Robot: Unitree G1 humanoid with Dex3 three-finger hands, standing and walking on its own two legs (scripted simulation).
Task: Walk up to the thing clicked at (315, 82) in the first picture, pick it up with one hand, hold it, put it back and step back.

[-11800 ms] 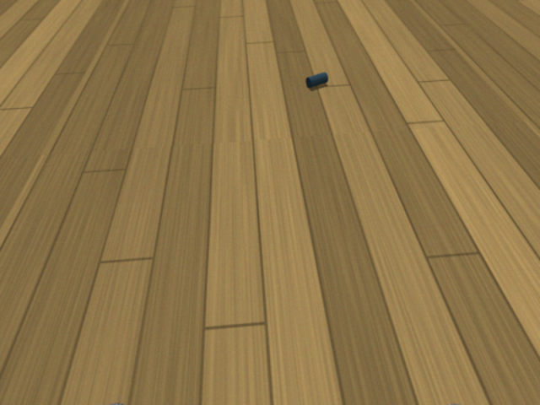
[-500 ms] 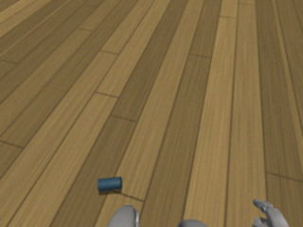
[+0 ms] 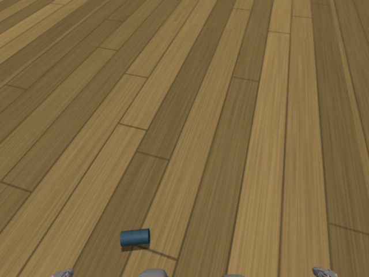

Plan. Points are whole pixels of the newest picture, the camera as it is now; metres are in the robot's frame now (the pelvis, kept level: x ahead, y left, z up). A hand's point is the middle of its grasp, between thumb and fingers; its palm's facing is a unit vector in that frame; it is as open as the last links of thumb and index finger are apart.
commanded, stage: walk up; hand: left
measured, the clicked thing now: (135, 237) +0.36 +0.28 -0.72
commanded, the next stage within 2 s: stand in 0.10 s
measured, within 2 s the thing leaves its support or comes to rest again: neither
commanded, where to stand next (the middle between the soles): +0.07 +0.02 m, yaw +2 degrees
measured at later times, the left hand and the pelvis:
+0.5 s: hand out of the picture +0.13 +0.23 -0.13, palm faces -0.05 -0.94 -0.33, open 7.4 cm; pelvis +0.01 -0.01 +0.02, yaw -1 degrees
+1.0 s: hand out of the picture +0.09 +0.25 -0.13, palm faces -0.05 -0.94 -0.35, open 7.4 cm; pelvis +0.01 -0.01 +0.02, yaw -1 degrees
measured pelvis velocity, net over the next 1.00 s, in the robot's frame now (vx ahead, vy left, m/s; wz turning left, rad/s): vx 0.01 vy -0.01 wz -0.02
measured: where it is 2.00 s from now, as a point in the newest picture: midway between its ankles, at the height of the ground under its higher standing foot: outside the picture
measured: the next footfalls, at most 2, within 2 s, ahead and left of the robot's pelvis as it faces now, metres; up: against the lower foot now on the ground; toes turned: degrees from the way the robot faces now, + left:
none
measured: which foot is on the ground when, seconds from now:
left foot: down 0.00-1.00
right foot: down 0.00-1.00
